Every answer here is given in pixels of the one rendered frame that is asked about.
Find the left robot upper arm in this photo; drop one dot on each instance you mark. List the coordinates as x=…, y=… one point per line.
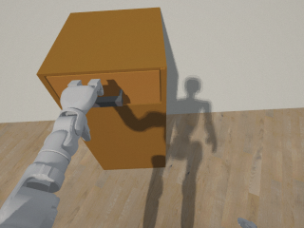
x=31, y=208

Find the drawer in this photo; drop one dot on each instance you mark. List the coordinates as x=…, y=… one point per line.
x=139, y=87

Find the robot left hand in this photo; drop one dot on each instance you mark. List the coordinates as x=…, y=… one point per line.
x=82, y=97

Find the handle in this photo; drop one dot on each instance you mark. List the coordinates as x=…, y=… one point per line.
x=109, y=101

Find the left robot forearm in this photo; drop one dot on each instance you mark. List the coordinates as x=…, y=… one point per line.
x=47, y=172

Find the cabinet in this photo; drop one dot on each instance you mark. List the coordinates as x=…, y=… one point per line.
x=132, y=136

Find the robot right hand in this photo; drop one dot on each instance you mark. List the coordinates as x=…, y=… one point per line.
x=244, y=223

